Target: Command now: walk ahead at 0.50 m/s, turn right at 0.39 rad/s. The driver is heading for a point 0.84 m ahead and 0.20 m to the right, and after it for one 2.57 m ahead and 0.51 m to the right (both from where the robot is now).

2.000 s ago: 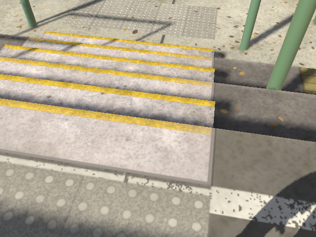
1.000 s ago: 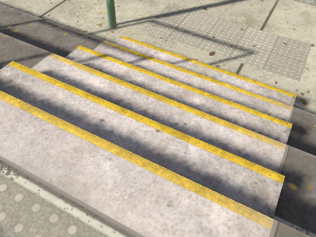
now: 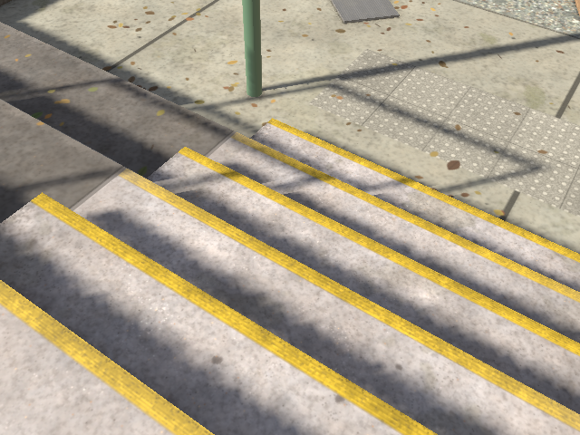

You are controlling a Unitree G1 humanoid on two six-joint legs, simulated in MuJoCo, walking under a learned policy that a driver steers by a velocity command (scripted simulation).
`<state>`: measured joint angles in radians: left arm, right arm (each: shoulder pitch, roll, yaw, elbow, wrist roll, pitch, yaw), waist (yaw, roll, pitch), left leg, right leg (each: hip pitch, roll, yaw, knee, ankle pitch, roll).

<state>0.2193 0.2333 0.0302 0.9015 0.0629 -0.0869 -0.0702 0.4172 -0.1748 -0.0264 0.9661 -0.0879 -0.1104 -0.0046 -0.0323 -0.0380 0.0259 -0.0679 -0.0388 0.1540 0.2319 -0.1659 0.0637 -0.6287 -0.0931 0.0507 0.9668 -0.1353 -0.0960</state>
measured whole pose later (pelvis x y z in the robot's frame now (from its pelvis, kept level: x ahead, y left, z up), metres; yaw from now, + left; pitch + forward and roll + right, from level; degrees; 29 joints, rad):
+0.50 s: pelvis +0.25 -0.07 -0.02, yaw -16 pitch +0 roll -1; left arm 0.46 0.17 0.03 1.00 0.06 -0.12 -0.03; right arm 0.16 -0.24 -0.02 0.79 -0.11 -0.08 0.01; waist 0.07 0.02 0.00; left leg -0.58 0.07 -0.06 1.08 -0.31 0.06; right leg -0.27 0.10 0.03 0.60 -0.33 -0.09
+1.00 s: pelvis +0.53 -0.08 -0.16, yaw -27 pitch +2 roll +2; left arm 0.24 0.24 0.00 0.89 0.10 -0.08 -0.04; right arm 0.51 -0.17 0.00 0.95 -0.08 -0.10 0.03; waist -0.06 -0.05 -0.03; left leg -0.20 -0.05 0.13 0.40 -0.24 0.07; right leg -0.72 -0.10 0.04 0.95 -0.05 -0.03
